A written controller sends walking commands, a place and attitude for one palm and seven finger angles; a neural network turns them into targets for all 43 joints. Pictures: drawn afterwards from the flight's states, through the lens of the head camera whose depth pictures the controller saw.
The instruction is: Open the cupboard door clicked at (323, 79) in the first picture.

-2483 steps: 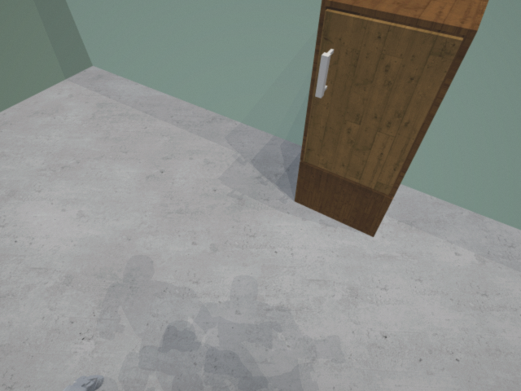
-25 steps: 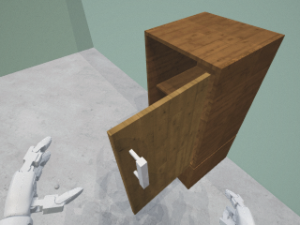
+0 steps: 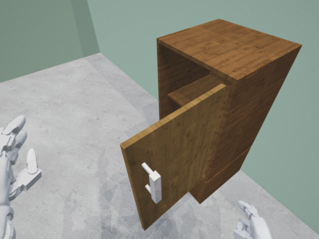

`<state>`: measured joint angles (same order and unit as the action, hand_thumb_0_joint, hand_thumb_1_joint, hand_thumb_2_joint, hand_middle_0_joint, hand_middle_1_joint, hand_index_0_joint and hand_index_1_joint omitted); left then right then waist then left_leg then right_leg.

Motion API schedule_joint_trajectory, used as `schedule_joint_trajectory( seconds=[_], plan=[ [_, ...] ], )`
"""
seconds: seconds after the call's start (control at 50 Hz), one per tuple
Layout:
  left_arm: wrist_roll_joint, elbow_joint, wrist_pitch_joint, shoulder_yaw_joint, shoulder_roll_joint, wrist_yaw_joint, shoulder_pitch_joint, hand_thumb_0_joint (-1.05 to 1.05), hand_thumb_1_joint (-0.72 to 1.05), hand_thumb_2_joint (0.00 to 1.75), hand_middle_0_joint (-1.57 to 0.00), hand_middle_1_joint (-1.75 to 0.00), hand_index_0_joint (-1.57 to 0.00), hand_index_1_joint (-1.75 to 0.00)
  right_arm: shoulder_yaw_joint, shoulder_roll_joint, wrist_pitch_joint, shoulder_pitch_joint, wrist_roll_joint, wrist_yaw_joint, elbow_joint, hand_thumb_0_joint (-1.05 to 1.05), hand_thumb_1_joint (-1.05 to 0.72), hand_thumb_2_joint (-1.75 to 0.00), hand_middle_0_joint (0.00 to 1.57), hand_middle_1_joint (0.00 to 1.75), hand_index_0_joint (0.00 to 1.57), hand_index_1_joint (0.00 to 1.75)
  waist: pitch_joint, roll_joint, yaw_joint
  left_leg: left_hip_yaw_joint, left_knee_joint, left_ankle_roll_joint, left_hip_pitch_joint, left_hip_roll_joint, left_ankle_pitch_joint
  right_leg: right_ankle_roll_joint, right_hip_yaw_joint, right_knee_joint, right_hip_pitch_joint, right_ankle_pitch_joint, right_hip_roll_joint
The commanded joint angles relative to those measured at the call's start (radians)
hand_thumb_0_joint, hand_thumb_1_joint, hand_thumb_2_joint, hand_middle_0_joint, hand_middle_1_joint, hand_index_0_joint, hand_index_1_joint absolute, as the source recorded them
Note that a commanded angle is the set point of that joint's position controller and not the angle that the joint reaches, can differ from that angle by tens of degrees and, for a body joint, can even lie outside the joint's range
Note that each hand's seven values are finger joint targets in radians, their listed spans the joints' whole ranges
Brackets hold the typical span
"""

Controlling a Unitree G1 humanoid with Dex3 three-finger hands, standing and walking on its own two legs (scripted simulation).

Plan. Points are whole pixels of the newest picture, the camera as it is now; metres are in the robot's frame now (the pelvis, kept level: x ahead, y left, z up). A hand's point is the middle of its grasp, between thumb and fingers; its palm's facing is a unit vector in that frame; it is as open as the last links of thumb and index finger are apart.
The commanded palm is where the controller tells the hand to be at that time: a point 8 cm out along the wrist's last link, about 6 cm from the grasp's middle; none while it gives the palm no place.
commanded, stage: draw the hand back to the body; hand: left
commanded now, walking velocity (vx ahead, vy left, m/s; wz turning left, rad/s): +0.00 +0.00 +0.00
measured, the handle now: (151, 183) +0.28 +0.07 -0.04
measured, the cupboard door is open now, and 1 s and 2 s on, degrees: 93 93 93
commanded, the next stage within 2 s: step back with the hand held close in 0.20 s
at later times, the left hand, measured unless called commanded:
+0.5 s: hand (37, 171) +0.18 +0.25 +0.16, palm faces +0.43 -0.79 -0.45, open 7.4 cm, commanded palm +0.13 +0.29 +0.17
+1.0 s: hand (13, 204) +0.13 +0.27 +0.15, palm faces +0.39 -0.78 -0.49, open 7.4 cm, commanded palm +0.07 +0.31 +0.17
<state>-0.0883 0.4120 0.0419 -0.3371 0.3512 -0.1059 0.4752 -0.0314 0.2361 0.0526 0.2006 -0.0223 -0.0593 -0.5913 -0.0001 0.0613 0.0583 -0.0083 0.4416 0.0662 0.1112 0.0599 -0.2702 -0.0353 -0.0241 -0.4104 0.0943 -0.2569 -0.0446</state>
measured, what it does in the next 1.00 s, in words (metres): shifts its weight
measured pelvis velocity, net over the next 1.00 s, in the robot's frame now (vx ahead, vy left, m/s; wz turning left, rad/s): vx -0.08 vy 0.01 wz -0.02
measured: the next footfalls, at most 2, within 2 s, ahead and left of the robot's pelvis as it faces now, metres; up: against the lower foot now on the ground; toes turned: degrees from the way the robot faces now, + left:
right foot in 1.76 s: -0.33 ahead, -0.10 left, +0.00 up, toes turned -6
left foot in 1.88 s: -0.06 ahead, +0.08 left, +0.00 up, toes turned -5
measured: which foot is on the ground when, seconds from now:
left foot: down 0.00-1.00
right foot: down 0.00-1.00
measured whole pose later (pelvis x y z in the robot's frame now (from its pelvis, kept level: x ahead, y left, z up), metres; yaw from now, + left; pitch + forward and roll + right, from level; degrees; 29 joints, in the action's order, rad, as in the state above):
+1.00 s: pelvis -0.08 +0.01 -0.01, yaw -1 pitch +0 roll -1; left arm -0.03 0.49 0.18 -0.42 0.42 -0.15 0.57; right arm 0.01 0.23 0.00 0.22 -0.02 -0.09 -0.55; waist 0.00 0.01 -0.01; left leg -0.04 0.55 0.09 0.35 0.05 -0.20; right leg -0.01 -0.01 -0.52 0.34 -0.18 -0.05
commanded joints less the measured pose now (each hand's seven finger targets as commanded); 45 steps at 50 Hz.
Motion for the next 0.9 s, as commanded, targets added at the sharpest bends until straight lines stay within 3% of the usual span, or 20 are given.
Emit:
schedule_joint_trajectory(
  seconds=[0.0, 0.04, 0.1, 0.28, 0.3, 0.32, 0.34, 0.36, 0.38, 0.42, 0.56, 0.6, 0.64, 0.72, 0.78, 0.88],
  plan=[
    [0.002, 0.255, 0.079, -0.117, 0.205, -0.018, -0.082, 0.00, 0.90, 0.90, -0.20, -0.30, -0.20, -0.30, 0.042, 0.104, 0.063, -0.132, 0.001, -0.013, 0.162, 0.00, -0.90, -0.90, 0.20, 0.30, 0.20, 0.30, 0.093, 0.021, 0.005, 0.063, -0.072, -0.050, -0.007, -0.096, 0.273, 0.005, 0.029, 0.047, -0.024, 0.200, 0.041],
    [0.003, 0.249, 0.078, -0.118, 0.204, -0.022, -0.085, 0.00, 0.90, 0.90, -0.20, -0.30, -0.20, -0.30, 0.037, 0.103, 0.068, -0.135, 0.001, -0.016, 0.157, 0.00, -0.90, -0.90, 0.20, 0.30, 0.20, 0.30, 0.065, 0.043, 0.005, 0.074, -0.083, -0.055, 0.012, -0.097, 0.244, 0.000, 0.029, 0.048, -0.020, 0.177, 0.039],
    [0.001, 0.231, 0.079, -0.119, 0.198, -0.024, -0.074, 0.00, 0.90, 0.90, -0.20, -0.30, -0.20, -0.30, 0.038, 0.100, 0.073, -0.134, 0.000, -0.017, 0.151, 0.00, -0.90, -0.90, 0.20, 0.30, 0.20, 0.30, 0.038, 0.025, 0.004, 0.069, -0.088, -0.053, 0.020, -0.094, 0.222, 0.000, 0.028, 0.056, -0.011, 0.169, 0.037],
    [0.000, 0.208, 0.087, -0.103, 0.181, -0.021, -0.076, 0.00, 0.90, 0.90, -0.20, -0.30, -0.20, -0.30, 0.045, 0.101, 0.077, -0.139, -0.001, -0.017, 0.139, 0.00, -0.90, -0.90, 0.20, 0.30, 0.20, 0.30, 0.037, 0.004, 0.001, 0.055, -0.088, -0.041, 0.013, -0.089, 0.170, 0.004, 0.041, 0.076, -0.004, 0.139, 0.040],
    [0.003, 0.237, 0.092, -0.111, 0.206, -0.026, -0.149, 0.00, 0.90, 0.90, -0.20, -0.30, -0.20, -0.30, 0.043, 0.103, 0.079, -0.144, 0.000, -0.017, 0.136, 0.00, -0.90, -0.90, 0.20, 0.30, 0.20, 0.30, 0.044, 0.021, -0.003, 0.059, -0.090, -0.040, 0.013, -0.086, 0.159, 0.003, 0.044, 0.078, -0.006, 0.134, 0.041],
    [0.019, 0.264, 0.147, -0.282, 0.372, -0.045, -0.315, 0.00, 0.90, 0.90, -0.20, -0.30, -0.20, -0.30, 0.037, 0.105, 0.069, -0.118, -0.009, -0.020, 0.171, 0.00, -0.90, -0.90, 0.20, 0.30, 0.20, 0.30, -0.072, 0.065, -0.037, 0.092, -0.090, -0.016, 0.113, -0.099, 0.038, 0.002, 0.143, 0.120, 0.064, 0.134, 0.085],
    [0.015, 0.180, 0.155, -0.220, 0.276, -0.034, -0.179, 0.00, 0.90, 0.90, -0.20, -0.30, -0.20, -0.30, 0.052, 0.105, 0.063, -0.112, -0.001, -0.024, 0.140, 0.00, -0.90, -0.90, 0.20, 0.30, 0.20, 0.30, -0.023, -0.034, -0.041, 0.096, -0.045, -0.013, 0.082, -0.092, 0.059, -0.001, 0.171, 0.143, 0.090, 0.149, 0.108],
    [0.013, 0.130, 0.156, -0.175, 0.217, -0.023, -0.072, 0.00, 0.90, 0.90, -0.20, -0.30, -0.20, -0.30, 0.057, 0.113, 0.050, -0.111, 0.004, -0.019, 0.138, 0.00, -0.90, -0.90, 0.20, 0.30, 0.20, 0.30, 0.016, -0.055, -0.046, 0.083, -0.025, -0.011, 0.039, -0.091, 0.099, -0.001, 0.182, 0.150, 0.102, 0.173, 0.119],
    [0.014, 0.135, 0.161, -0.143, 0.189, -0.017, -0.043, 0.00, 0.90, 0.90, -0.20, -0.30, -0.20, -0.30, 0.060, 0.117, 0.040, -0.116, 0.007, -0.014, 0.141, 0.00, -0.90, -0.90, 0.20, 0.30, 0.20, 0.30, 0.034, -0.052, -0.050, 0.077, -0.025, -0.014, 0.035, -0.094, 0.130, 0.003, 0.174, 0.141, 0.097, 0.206, 0.122],
    [0.017, 0.152, 0.169, -0.136, 0.188, -0.017, -0.009, 0.00, 0.90, 0.90, -0.20, -0.30, -0.20, -0.30, 0.068, 0.125, 0.024, -0.121, 0.010, -0.011, 0.144, 0.00, -0.90, -0.90, 0.20, 0.30, 0.20, 0.30, 0.072, -0.018, -0.048, 0.073, -0.037, -0.018, 0.048, -0.104, 0.183, 0.008, 0.150, 0.107, 0.066, 0.276, 0.125],
    [0.017, 0.215, 0.166, -0.199, 0.256, -0.041, 0.052, 0.00, 0.90, 0.90, -0.20, -0.30, -0.20, -0.30, 0.083, 0.120, -0.025, -0.125, -0.001, -0.026, 0.177, 0.00, -0.90, -0.90, 0.20, 0.30, 0.20, 0.30, 0.166, -0.046, -0.049, 0.077, -0.035, -0.022, 0.101, -0.131, 0.325, 0.021, 0.125, 0.000, -0.006, 0.443, 0.113],
    [0.016, 0.233, 0.164, -0.204, 0.262, -0.045, 0.060, 0.00, 0.90, 0.90, -0.20, -0.30, -0.20, -0.30, 0.086, 0.117, -0.034, -0.125, -0.005, -0.029, 0.187, 0.00, -0.90, -0.90, 0.20, 0.30, 0.20, 0.30, 0.167, -0.059, -0.052, 0.078, -0.025, -0.020, 0.122, -0.133, 0.303, 0.025, 0.133, -0.011, 0.001, 0.439, 0.114],
    [0.017, 0.252, 0.169, -0.216, 0.272, -0.051, 0.072, 0.00, 0.90, 0.90, -0.20, -0.30, -0.20, -0.30, 0.088, 0.118, -0.036, -0.124, -0.005, -0.032, 0.191, 0.00, -0.90, -0.90, 0.20, 0.30, 0.20, 0.30, 0.173, -0.026, -0.052, 0.086, -0.028, -0.019, 0.155, -0.136, 0.295, 0.021, 0.136, -0.032, -0.015, 0.437, 0.114],
    [0.021, 0.258, 0.169, -0.211, 0.263, -0.059, 0.093, 0.00, 0.90, 0.90, -0.20, -0.30, -0.20, -0.30, 0.091, 0.125, -0.037, -0.118, -0.004, -0.035, 0.194, 0.00, -0.90, -0.90, 0.20, 0.30, 0.20, 0.30, 0.155, -0.012, -0.055, 0.106, -0.038, -0.008, 0.228, -0.146, 0.201, 0.025, 0.143, -0.042, -0.007, 0.357, 0.109],
    [0.027, 0.253, 0.172, -0.199, 0.253, -0.063, 0.089, 0.00, 0.90, 0.90, -0.20, -0.30, -0.20, -0.30, 0.092, 0.128, -0.032, -0.109, -0.004, -0.034, 0.193, 0.00, -0.90, -0.90, 0.20, 0.30, 0.20, 0.30, 0.115, -0.035, -0.060, 0.115, -0.041, -0.002, 0.281, -0.145, 0.085, 0.021, 0.167, -0.020, 0.029, 0.246, 0.110],
    [0.047, 0.282, 0.195, -0.208, 0.256, -0.070, 0.064, 0.00, 0.90, 0.90, -0.20, -0.30, -0.20, -0.30, 0.089, 0.136, -0.011, -0.103, 0.003, -0.038, 0.195, 0.00, -0.90, -0.90, 0.20, 0.30, 0.20, 0.30, 0.067, 0.023, -0.064, 0.163, -0.108, 0.026, 0.421, -0.170, -0.179, 0.024, 0.167, -0.042, 0.016, 0.056, 0.084]
  ],
)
